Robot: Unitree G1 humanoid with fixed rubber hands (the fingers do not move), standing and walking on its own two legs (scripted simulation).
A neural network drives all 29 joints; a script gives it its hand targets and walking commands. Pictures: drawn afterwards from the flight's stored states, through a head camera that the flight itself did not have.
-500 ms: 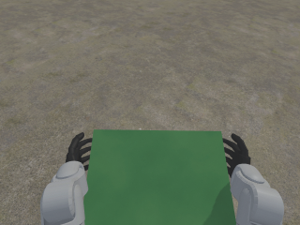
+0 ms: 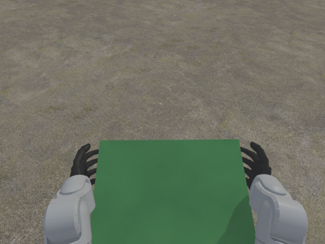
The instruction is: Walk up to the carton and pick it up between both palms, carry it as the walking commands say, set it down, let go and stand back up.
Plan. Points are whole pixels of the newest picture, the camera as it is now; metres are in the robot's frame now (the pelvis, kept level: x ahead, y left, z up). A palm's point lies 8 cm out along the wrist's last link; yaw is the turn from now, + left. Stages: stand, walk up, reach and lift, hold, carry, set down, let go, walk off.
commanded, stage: carry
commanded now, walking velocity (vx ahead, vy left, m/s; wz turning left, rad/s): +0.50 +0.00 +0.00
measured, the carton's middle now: (168, 194) +0.25 +0.00 -0.01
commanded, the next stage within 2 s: none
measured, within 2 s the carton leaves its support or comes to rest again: neither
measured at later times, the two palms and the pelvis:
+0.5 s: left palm (114, 76) +0.59 +0.17 +0.10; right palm (225, 80) +0.60 -0.20 +0.10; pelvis +0.36 -0.01 +0.02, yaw +2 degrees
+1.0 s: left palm (110, 35) +0.92 +0.24 +0.09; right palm (194, 33) +0.93 -0.12 +0.11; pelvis +0.67 +0.06 +0.03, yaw +0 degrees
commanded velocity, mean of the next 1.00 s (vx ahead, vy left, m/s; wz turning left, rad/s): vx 0.29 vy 0.00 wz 0.17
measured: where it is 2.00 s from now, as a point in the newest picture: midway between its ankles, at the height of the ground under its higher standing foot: (152, 163)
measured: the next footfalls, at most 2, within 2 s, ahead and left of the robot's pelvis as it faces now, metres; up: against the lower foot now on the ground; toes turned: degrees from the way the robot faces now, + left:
right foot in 0.38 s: +0.43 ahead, -0.12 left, +0.00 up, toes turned -8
left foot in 0.78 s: +0.71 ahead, +0.13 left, +0.00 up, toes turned +7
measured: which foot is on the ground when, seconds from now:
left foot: down 0.00-0.38, up 0.40-0.76, down 0.78-1.00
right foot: up 0.00-0.36, down 0.38-0.80, up 0.82-1.00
